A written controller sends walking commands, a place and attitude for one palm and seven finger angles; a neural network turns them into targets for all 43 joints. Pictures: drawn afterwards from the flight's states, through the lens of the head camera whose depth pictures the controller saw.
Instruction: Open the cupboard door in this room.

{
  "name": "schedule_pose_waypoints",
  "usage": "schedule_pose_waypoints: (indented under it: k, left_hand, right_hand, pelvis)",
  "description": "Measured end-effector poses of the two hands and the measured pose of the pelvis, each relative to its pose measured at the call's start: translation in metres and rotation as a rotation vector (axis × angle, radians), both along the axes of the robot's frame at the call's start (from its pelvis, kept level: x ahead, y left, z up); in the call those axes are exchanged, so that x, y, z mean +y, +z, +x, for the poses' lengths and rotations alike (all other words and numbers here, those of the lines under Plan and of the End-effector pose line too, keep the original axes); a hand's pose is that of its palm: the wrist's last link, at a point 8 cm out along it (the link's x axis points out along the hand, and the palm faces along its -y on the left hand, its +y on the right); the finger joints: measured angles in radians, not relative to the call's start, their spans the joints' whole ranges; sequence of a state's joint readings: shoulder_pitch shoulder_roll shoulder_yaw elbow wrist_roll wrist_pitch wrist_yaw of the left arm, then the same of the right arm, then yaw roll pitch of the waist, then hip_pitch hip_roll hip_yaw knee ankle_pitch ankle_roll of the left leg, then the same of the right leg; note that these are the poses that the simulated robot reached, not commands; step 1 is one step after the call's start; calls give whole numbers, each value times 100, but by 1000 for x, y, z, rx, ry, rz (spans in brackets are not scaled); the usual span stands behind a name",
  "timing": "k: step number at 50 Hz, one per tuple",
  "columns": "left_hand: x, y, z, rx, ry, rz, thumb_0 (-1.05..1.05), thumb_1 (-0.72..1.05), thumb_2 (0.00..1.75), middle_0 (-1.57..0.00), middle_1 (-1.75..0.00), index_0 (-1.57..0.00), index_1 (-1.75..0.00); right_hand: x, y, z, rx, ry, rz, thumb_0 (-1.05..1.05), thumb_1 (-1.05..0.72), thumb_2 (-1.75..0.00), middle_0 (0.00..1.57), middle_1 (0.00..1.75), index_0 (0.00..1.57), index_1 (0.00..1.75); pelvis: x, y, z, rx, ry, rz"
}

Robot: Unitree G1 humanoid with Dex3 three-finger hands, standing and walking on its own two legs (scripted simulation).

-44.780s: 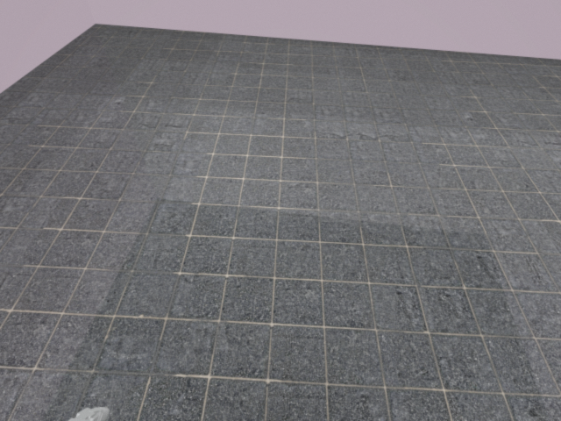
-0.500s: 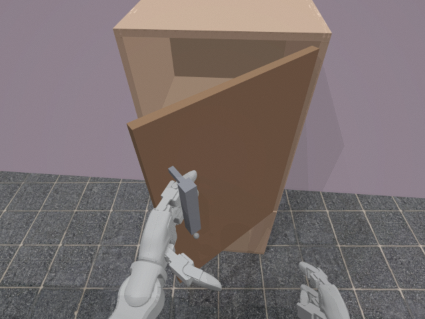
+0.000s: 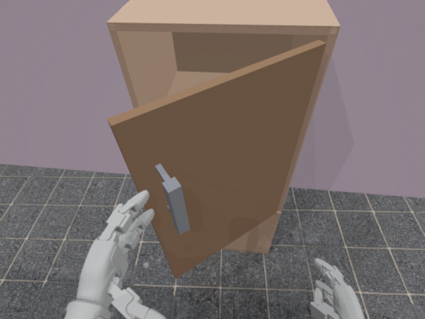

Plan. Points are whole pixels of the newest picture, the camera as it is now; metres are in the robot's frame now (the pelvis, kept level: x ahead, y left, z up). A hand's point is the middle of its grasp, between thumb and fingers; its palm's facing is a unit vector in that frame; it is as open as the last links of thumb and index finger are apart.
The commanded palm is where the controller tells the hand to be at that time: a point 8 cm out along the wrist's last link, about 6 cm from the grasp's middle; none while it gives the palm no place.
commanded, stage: slide the hand sideways off the handle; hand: left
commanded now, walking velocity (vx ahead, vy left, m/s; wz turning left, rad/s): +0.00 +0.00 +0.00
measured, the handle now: (172, 200) +0.30 +0.09 +0.10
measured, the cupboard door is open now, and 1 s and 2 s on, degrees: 40 40 40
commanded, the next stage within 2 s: draw the hand back to the body in 0.20 s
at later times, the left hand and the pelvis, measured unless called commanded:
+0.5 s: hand (106, 280) +0.16 +0.16 +0.10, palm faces -0.06 -1.00 -0.06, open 16.3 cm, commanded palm +0.14 +0.22 +0.12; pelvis -0.01 +0.02 -0.01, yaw +0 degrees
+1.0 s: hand (49, 262) +0.17 +0.23 +0.14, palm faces +0.22 -0.93 -0.29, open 14.9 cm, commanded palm +0.13 +0.28 +0.16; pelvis -0.01 +0.04 +0.02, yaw +0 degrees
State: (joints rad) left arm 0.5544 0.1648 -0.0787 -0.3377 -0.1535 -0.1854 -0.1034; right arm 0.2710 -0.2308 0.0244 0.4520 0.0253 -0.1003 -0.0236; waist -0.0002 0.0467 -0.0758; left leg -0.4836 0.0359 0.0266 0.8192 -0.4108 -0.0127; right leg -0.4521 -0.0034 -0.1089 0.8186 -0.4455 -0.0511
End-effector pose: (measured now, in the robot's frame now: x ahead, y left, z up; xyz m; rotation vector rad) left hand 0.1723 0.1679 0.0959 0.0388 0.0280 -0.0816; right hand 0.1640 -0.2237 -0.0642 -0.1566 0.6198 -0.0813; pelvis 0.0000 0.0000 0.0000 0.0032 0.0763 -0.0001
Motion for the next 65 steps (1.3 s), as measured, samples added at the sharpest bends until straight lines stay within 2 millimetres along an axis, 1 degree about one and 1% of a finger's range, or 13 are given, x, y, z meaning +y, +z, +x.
schedule_pose_waypoints:
  k: [5, 11, 18, 21, 30, 40, 41, 42, 45, 50, 58, 65]
  left_hand:
    - [13, 0, -11, 7, 28, 4, -1, -50, 30, -18, -31, -18, -31]
    - [27, -1, -23, 3, 31, 8, -1, -50, 30, -16, -30, -16, -31]
    - [32, -1, -26, -17, 10, -12, -1, -50, 30, -15, -30, -15, -30]
    - [35, 4, -26, -30, 5, -4, -1, -50, 30, -15, -30, -15, -30]
    - [59, 20, -25, -46, 30, 23, -1, -50, 30, -15, -30, -15, -30]
    - [80, 36, -27, -42, 37, 40, -1, -48, 31, -15, -30, -15, -30]
    - [82, 38, -28, -43, 39, 42, -1, -47, 31, -15, -30, -15, -30]
    - [85, 40, -28, -43, 61, 82, -1, -46, 32, -16, -30, -16, -30]
    - [94, 50, -30, -45, 173, 185, -1, -40, 35, -16, -30, -16, -30]
    - [108, 58, -32, -37, 303, 257, -1, -26, 40, -16, -30, -16, -30]
    - [126, 74, -25, -61, 381, 327, -1, 0, 52, -17, -30, -18, -30]
    - [138, 92, -17, -108, 424, 371, 0, 25, 62, -18, -30, -19, -30]
  right_hand:
    - [-1, -2, 3, -7, -9, -2, 1, -90, -90, 20, 30, 20, 30]
    - [2, -3, 7, -22, -7, -10, 1, -90, -90, 20, 30, 20, 30]
    - [13, -1, 10, -53, 2, -10, 1, -90, -90, 20, 30, 20, 30]
    - [18, 1, 9, -65, 0, -2, 1, -90, -90, 20, 30, 20, 30]
    - [34, 9, 5, -86, 11, 7, 1, -90, -90, 20, 30, 20, 30]
    - [39, 21, 4, -110, 18, -9, 1, -90, -90, 21, 30, 20, 30]
    - [39, 22, 4, -113, 19, -11, 1, -90, -90, 21, 30, 20, 30]
    - [40, 23, 4, -113, 18, -16, 1, -90, -90, 21, 30, 20, 30]
    - [42, 28, 5, -101, 11, -35, 1, -90, -90, 21, 30, 20, 30]
    - [46, 32, 5, -64, 20, -51, 1, -90, -90, 20, 30, 20, 30]
    - [51, 30, 12, -14, 39, -49, 1, -90, -90, 21, 30, 20, 30]
    - [49, 30, 21, 3, 38, -39, 1, -90, -90, 21, 30, 20, 30]
  pelvis:
    - [1, -2, 2, 8, 4, -1]
    - [4, -6, 0, 15, 11, -9]
    - [11, -8, -4, 17, 14, -17]
    - [14, -8, -6, 11, 11, -19]
    - [22, -3, -9, -21, 12, -29]
    - [30, 6, -9, -56, 13, -34]
    - [31, 7, -9, -59, 14, -35]
    - [31, 8, -9, -65, 10, -34]
    - [32, 14, -8, -85, 1, -35]
    - [35, 24, -6, -109, -3, -31]
    - [39, 33, 2, -135, -10, -21]
    - [38, 36, 9, -144, -17, -16]
